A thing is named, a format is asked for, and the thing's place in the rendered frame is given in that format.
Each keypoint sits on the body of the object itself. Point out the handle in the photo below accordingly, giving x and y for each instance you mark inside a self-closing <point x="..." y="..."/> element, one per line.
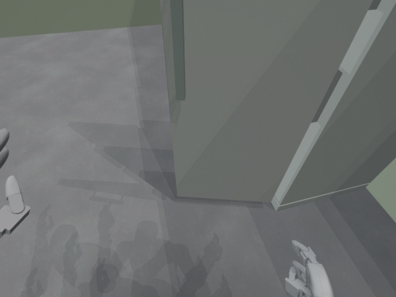
<point x="177" y="24"/>

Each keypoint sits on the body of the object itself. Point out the fridge door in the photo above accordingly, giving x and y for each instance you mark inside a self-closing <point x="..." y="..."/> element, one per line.
<point x="256" y="72"/>

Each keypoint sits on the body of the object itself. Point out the robot left hand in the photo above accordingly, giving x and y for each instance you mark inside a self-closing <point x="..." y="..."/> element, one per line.
<point x="13" y="214"/>

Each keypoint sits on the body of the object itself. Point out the robot right hand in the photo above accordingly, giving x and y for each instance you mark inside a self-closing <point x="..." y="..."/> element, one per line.
<point x="314" y="279"/>

